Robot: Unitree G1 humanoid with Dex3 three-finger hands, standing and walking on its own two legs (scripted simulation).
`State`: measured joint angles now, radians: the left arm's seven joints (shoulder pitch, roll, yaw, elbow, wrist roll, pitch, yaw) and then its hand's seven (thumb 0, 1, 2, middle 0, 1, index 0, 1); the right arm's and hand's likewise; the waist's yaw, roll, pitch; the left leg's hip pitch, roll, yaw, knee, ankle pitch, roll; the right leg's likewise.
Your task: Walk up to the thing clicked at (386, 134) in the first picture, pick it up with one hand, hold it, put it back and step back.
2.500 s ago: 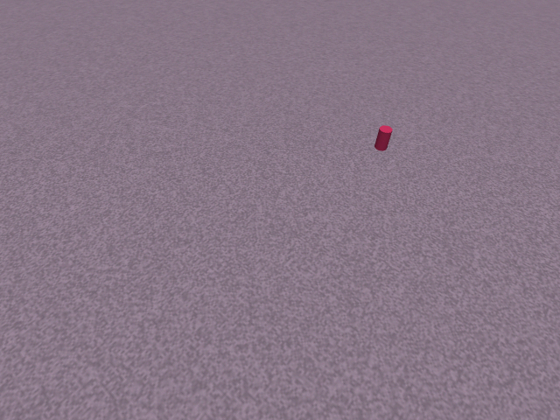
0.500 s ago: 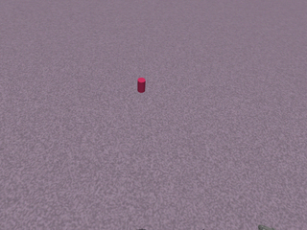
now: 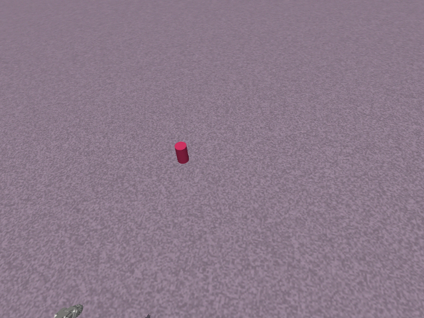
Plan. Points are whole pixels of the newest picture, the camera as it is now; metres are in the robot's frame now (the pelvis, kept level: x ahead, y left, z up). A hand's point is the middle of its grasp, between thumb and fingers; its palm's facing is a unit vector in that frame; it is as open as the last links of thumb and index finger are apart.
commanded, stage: walk up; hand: left
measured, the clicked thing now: (181, 152) +1.16 +0.26 -0.70
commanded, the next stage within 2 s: none
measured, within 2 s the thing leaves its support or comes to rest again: neither
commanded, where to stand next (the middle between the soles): +0.82 +0.04 m, yaw +0 degrees
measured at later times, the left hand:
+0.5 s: hand (81, 262) +0.28 +0.34 -0.15, palm faces -0.06 -0.94 -0.34, open 7.4 cm
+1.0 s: hand (128, 171) +0.53 +0.27 -0.10, palm faces -0.03 -0.91 -0.40, open 7.4 cm
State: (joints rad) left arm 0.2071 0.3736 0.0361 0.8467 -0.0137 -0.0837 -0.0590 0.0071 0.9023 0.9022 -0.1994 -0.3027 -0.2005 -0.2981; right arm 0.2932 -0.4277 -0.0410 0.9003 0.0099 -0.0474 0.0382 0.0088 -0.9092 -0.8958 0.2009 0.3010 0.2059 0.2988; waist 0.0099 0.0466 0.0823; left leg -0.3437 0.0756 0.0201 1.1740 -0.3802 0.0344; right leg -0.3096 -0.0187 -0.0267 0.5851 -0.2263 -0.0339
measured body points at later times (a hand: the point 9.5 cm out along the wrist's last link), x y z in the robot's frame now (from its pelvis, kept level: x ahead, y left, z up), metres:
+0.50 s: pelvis +0.23 +0.07 +0.01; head +0.25 +0.10 +0.45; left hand +0.29 +0.39 -0.12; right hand +0.31 -0.25 -0.08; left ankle +0.27 +0.17 -0.73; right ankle +0.22 -0.09 -0.65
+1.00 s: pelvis +0.43 +0.01 +0.01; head +0.45 -0.03 +0.46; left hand +0.53 +0.32 -0.07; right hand +0.47 -0.30 -0.13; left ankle +0.41 +0.18 -0.65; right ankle +0.49 -0.07 -0.73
